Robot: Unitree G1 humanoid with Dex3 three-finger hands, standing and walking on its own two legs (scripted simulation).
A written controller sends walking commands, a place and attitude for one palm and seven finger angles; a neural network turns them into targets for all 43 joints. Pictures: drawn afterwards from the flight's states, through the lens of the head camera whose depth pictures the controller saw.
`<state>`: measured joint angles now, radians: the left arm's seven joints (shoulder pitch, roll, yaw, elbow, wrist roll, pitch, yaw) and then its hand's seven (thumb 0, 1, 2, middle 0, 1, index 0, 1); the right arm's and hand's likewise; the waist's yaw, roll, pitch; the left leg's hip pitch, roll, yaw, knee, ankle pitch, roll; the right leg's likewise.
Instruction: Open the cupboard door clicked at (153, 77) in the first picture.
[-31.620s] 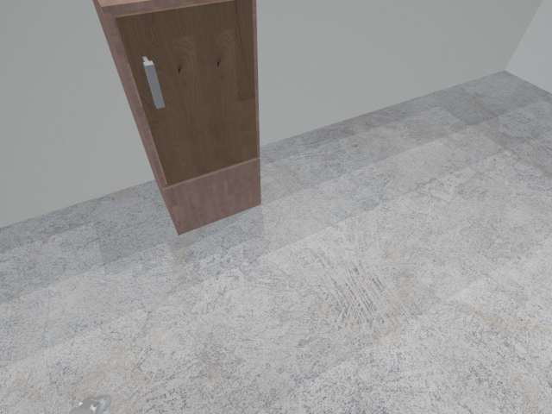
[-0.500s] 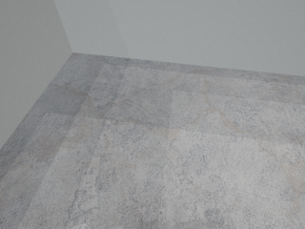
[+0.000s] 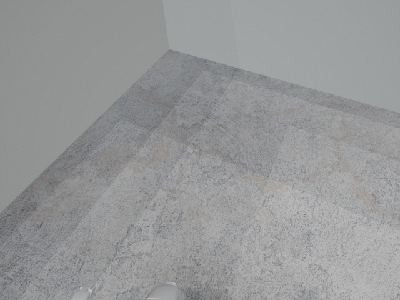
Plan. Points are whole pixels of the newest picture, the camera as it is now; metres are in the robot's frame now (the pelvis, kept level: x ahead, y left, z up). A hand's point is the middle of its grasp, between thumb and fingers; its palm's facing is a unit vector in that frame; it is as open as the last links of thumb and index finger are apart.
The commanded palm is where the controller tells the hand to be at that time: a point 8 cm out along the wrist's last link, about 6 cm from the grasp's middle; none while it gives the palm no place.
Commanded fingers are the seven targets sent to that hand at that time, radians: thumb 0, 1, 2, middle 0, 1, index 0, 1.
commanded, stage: turn to face it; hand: left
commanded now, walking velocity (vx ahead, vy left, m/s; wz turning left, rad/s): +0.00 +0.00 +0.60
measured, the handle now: out of the picture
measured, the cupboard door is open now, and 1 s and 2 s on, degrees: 45 45 45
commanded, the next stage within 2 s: none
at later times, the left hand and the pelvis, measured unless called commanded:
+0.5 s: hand out of the picture +0.07 +0.21 -0.15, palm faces +0.34 -0.90 -0.26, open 7.4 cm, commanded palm none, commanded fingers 0.00 0.90 0.90 -0.20 -0.30 -0.20 -0.30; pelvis +0.04 -0.03 +0.01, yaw +19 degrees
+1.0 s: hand out of the picture -0.01 +0.15 -0.18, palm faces +0.62 -0.75 -0.22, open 7.4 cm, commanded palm none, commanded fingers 0.00 0.90 0.90 -0.20 -0.30 -0.20 -0.30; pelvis +0.07 -0.05 +0.00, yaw +38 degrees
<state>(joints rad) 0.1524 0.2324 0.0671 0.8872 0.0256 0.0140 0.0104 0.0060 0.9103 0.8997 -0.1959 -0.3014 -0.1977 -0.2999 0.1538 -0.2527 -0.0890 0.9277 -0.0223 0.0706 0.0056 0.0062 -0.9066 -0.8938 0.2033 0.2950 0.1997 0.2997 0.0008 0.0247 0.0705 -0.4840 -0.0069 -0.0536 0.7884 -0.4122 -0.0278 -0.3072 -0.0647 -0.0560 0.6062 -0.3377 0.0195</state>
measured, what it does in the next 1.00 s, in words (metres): steps on the spot, turning left: left foot, then right foot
